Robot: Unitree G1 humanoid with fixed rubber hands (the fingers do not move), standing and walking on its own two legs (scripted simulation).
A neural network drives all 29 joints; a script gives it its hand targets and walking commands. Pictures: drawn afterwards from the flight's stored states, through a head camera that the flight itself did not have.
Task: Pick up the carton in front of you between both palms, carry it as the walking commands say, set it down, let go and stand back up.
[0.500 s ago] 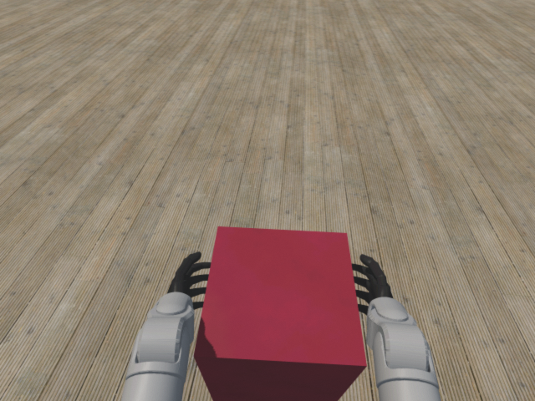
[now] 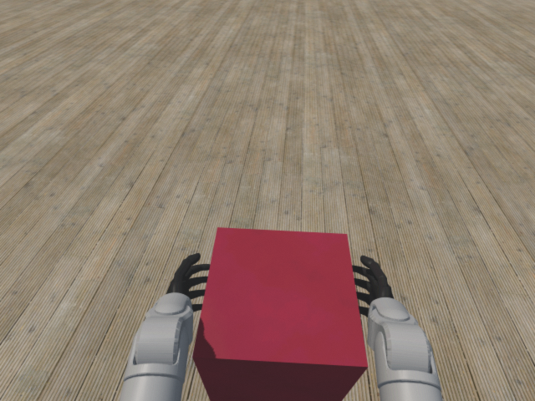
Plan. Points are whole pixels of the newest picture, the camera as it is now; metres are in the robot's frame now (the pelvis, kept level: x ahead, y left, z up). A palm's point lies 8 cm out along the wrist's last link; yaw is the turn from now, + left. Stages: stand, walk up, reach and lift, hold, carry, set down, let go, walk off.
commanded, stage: carry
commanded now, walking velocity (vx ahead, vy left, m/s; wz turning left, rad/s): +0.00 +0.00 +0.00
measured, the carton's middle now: (276, 323) +0.29 +0.00 -0.04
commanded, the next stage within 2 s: hold in 0.60 s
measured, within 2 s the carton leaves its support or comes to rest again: neither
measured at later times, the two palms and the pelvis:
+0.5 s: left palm (182, 308) +0.27 +0.14 +0.04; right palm (385, 312) +0.27 -0.16 +0.04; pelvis -0.01 -0.01 +0.00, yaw +0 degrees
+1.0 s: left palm (191, 319) +0.25 +0.12 +0.04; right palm (409, 347) +0.22 -0.17 +0.05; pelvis -0.04 +0.01 +0.00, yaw -6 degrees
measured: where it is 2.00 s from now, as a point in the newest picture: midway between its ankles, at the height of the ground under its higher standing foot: outside the picture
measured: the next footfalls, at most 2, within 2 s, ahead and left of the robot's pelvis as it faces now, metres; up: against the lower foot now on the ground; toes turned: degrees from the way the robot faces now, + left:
none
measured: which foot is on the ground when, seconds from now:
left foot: down 0.00-1.00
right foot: down 0.00-1.00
